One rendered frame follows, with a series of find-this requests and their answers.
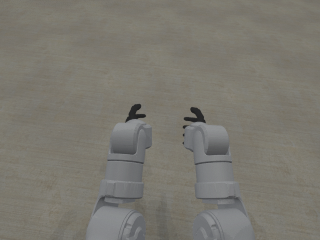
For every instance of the robot right upper arm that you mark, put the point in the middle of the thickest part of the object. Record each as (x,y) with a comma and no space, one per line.
(222,224)

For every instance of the right robot forearm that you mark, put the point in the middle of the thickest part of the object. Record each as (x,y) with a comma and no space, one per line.
(210,145)

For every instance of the left robot hand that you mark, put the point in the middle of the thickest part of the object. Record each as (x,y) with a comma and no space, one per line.
(132,114)

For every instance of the right robot hand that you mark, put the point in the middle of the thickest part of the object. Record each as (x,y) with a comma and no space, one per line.
(197,112)

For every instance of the robot left upper arm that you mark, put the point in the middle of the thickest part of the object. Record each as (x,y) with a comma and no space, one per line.
(116,223)

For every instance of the left robot forearm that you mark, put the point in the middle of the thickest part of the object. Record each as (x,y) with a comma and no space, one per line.
(126,155)

